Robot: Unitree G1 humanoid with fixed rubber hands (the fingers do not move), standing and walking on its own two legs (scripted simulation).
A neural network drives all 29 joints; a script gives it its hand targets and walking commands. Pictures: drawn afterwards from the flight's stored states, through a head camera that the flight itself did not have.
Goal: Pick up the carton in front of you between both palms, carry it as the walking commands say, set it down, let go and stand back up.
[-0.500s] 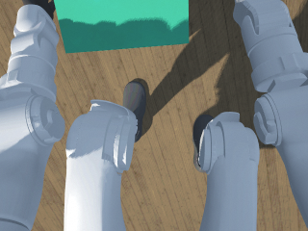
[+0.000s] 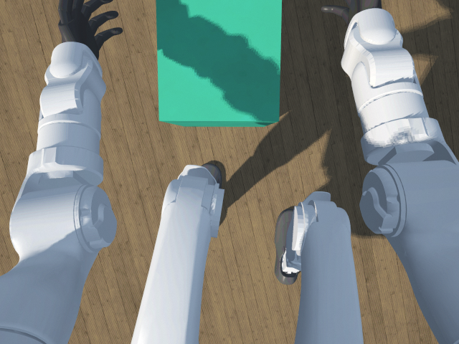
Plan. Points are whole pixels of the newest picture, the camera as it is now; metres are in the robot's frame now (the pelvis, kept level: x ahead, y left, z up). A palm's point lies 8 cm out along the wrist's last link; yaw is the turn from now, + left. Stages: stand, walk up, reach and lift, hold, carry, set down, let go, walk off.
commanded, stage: set down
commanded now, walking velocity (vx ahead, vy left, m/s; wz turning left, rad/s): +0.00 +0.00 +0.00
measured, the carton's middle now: (222, 77) +0.49 +0.14 -0.33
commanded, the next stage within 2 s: let go in 0.58 s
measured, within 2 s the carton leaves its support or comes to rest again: neither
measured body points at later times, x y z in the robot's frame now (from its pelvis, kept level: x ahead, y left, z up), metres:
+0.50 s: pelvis +0.03 +0.00 +0.13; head +0.33 +0.06 +0.46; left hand +0.47 +0.34 +0.03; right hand +0.58 -0.05 +0.03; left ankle +0.15 +0.13 -0.42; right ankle +0.08 -0.12 -0.42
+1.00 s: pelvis +0.07 +0.03 +0.25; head +0.30 +0.07 +0.64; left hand +0.38 +0.32 +0.14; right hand +0.46 -0.10 +0.14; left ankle +0.15 +0.13 -0.42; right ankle +0.08 -0.12 -0.42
